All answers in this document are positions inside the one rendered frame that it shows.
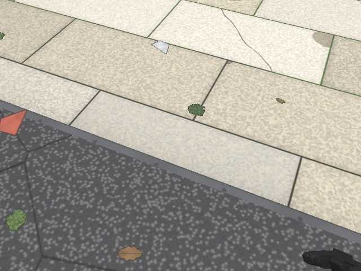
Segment robot right hand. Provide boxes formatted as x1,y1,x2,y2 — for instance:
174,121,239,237
302,248,361,271

